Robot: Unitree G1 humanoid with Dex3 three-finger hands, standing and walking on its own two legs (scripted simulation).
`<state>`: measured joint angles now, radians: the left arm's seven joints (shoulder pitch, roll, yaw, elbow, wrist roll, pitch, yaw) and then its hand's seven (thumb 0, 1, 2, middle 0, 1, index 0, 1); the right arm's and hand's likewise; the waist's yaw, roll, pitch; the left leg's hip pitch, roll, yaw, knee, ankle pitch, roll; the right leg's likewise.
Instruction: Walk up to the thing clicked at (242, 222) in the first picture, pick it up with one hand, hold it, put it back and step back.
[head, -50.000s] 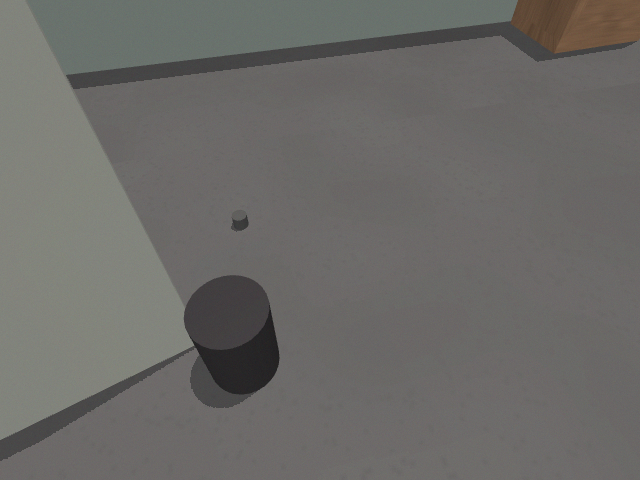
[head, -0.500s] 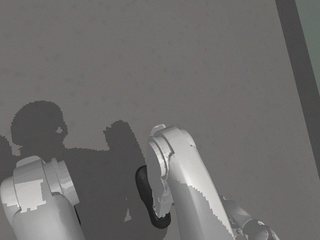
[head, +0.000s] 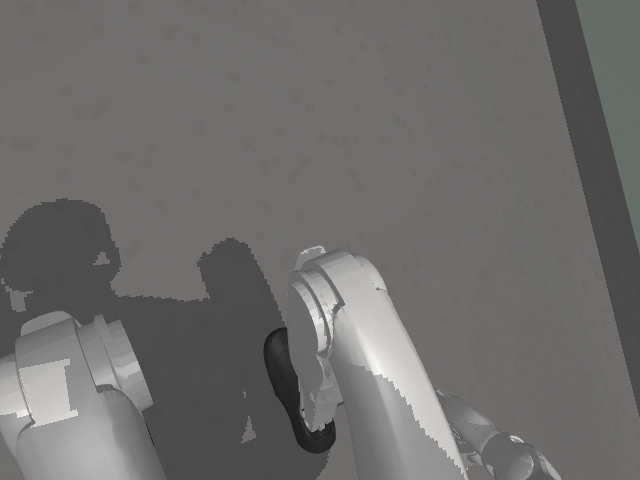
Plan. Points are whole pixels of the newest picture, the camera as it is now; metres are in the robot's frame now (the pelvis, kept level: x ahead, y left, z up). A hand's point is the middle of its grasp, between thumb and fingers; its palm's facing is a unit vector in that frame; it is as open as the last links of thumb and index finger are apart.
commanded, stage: open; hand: left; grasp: from above
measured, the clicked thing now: out of the picture +0.40 +0.37 -0.26
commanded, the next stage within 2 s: withdraw in 0.74 s
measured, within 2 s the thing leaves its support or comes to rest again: neither
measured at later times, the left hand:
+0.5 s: hand out of the picture +0.39 +0.36 -0.25, palm faces -0.44 -0.20 -0.88, open 13.5 cm
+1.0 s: hand out of the picture +0.40 +0.36 -0.24, palm faces -0.40 -0.18 -0.90, open 13.9 cm
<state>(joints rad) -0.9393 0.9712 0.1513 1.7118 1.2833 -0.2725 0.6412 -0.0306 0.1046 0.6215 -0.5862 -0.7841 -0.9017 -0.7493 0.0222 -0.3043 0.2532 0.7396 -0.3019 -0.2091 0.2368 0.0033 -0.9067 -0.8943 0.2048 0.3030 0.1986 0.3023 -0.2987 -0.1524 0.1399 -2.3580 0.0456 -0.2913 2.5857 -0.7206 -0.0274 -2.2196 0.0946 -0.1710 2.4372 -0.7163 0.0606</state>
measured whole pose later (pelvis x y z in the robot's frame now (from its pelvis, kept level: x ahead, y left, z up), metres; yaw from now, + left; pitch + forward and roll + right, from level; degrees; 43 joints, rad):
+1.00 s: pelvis +0.00 +0.00 +0.00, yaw +0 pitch +26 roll -14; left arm -0.90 0.97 0.19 1.62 1.28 -0.26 0.62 0.00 -0.47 0.95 -0.09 -1.01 -0.10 -0.99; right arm 0.04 -0.32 0.25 0.72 -0.29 -0.22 0.25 0.00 -0.90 -0.89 0.21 0.30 0.20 0.30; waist -0.30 -0.14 0.13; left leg -2.36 0.04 -0.30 2.58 -0.71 -0.03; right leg -2.21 0.09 -0.18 2.42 -0.71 0.06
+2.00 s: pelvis -0.01 +0.00 +0.05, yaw +6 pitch +33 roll -9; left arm -0.83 0.76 0.12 1.20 1.18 -0.19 0.31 0.00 -0.35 0.92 -0.18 -0.85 -0.17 -0.84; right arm 0.18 -0.23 0.05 0.73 -0.12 -0.02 0.13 0.01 -0.89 -0.89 0.21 0.30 0.20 0.30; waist -0.18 0.00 -0.06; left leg -2.32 0.02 -0.16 2.36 -0.63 -0.01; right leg -2.20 0.03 -0.09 2.29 -0.69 0.04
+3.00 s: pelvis +0.07 +0.01 +0.40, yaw +16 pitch +15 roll -4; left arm 0.43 0.23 0.05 -0.09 -0.07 0.45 0.07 0.01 0.90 0.90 -0.21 -0.30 -0.21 -0.30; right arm 0.29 -0.19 0.06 0.53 0.04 -0.16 -0.18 0.01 -0.90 -0.89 0.21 0.30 0.20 0.30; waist -0.07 0.05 -0.18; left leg -0.88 0.05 -0.07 1.12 -0.50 -0.01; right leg -0.78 0.01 -0.06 1.04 -0.52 0.01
